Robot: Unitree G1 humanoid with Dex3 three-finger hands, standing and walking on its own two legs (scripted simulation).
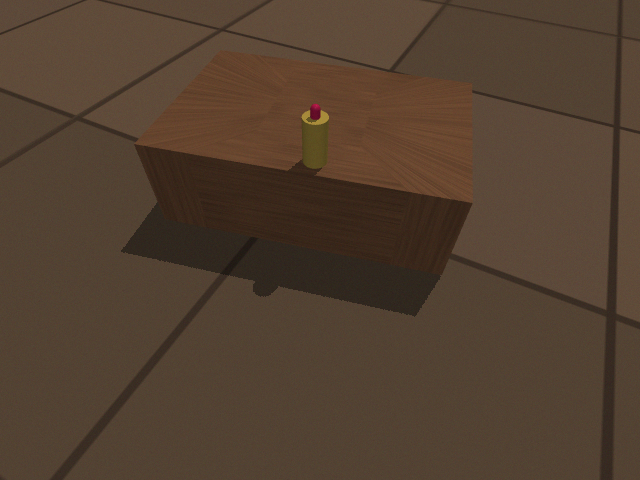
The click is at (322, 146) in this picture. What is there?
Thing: necked bottle
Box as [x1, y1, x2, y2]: [302, 104, 328, 168]
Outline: 313,104 308,111 302,114 302,155 303,163 306,166 317,168 323,166 327,160 328,115 322,111 317,104
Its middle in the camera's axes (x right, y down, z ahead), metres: -0.02 -0.35 +1.29
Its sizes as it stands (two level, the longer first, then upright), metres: 0.086 0.086 0.214
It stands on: a support 0.39 m high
